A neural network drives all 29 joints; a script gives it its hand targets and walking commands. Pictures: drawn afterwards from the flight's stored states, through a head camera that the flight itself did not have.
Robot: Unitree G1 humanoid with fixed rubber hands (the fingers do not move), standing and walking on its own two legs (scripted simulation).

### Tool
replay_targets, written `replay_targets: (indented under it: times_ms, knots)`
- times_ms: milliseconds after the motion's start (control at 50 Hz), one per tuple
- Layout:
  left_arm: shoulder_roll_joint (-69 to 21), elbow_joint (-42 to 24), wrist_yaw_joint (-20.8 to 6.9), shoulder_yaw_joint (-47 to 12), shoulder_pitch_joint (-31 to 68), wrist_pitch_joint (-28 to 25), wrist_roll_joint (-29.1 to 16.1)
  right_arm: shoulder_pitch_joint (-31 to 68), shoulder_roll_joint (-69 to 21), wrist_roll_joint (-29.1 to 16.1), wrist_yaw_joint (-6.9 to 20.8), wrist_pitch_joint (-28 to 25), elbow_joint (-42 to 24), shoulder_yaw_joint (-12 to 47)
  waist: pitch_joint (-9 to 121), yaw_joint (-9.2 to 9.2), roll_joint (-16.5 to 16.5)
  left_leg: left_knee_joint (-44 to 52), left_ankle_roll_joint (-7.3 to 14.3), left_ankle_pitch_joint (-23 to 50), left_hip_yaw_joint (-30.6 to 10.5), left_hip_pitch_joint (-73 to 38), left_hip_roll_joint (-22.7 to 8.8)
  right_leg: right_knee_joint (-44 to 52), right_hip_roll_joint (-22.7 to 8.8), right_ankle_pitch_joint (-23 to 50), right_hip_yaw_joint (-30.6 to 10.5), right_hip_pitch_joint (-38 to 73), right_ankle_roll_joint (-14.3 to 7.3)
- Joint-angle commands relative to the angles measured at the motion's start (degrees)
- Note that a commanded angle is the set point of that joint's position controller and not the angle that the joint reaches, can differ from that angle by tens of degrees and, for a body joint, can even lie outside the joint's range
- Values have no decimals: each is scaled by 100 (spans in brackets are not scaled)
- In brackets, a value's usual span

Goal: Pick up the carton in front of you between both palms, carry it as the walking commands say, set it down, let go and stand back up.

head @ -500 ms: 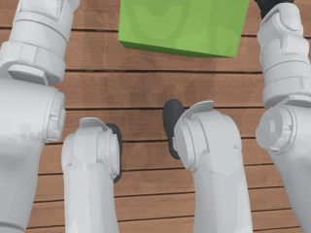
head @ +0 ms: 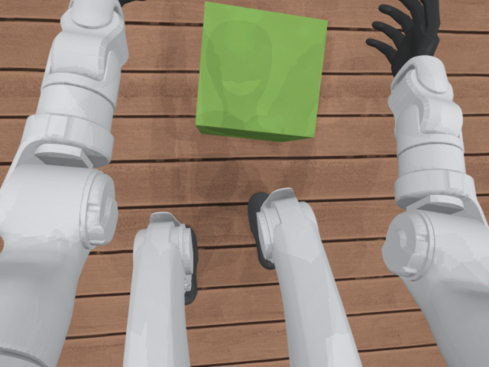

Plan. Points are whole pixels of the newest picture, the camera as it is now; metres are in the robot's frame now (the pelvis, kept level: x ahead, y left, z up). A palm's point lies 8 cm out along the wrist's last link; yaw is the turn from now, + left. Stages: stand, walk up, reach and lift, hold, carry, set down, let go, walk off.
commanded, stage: set down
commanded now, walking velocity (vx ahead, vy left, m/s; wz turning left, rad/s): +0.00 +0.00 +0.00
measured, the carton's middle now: (252, 88) +0.51 -0.12 -0.36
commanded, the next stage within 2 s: let go in 0.42 s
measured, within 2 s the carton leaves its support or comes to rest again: neither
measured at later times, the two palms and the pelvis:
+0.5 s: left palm out of the picture +0.58 +0.08 +0.05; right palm out of the picture +0.47 -0.30 +0.05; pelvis +0.02 -0.01 +0.14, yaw +0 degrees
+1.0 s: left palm out of the picture +0.42 +0.13 +0.15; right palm out of the picture +0.34 -0.29 +0.16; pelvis +0.08 -0.03 +0.25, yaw -1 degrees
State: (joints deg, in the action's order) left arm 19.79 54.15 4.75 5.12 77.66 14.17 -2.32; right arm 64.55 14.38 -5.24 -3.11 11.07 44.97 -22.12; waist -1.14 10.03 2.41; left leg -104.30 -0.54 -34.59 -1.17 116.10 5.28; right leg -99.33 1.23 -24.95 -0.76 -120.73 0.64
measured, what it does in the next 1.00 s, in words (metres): rises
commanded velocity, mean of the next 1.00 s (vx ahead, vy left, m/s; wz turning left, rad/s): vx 0.00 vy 0.00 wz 0.00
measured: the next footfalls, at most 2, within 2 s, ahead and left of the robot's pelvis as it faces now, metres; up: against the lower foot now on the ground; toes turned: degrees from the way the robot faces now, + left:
none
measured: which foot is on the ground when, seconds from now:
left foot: down 0.00-1.00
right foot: down 0.00-1.00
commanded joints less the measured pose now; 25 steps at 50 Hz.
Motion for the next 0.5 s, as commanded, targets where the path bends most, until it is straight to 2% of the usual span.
replay_targets:
  times_ms: [0, 120, 240, 380, 480]
  knots:
    - [266, -1025, 9, -5, 1612, 78, 42, 912, 1025, -59, 147, 38, -940, -170, 6796, 480, 920, 1620, -158, 1616, 302, -3511, 137, 1178, 152, 2547, 685, 4388, 218]
    - [274, -918, -47, 232, 1218, 55, 227, 634, 858, -26, 279, 55, -845, -113, 6616, 339, 709, 2264, -155, 1855, 270, -3666, 126, 1823, 163, 2840, 603, 4924, 241]
    - [223, -722, -188, 407, 888, -51, 372, 501, 725, 173, 307, -25, -869, -196, 6371, 291, 406, 3011, -132, 1873, 238, -3727, 120, 2530, 188, 2999, 502, 5714, 267]
    - [166, -708, -322, 456, 732, -169, 444, 287, 581, 342, 332, -122, -807, -253, 6158, 304, 478, 3831, -154, 1978, 166, -4404, 57, 3333, 191, 3014, 432, 6347, 232]
    - [-138, -757, -279, 712, -149, -270, 719, -431, 474, 579, 477, -267, -801, -191, 6211, 145, 518, 4343, -202, 2369, 115, -5126, 22, 3819, 183, 3150, 377, 6833, 174]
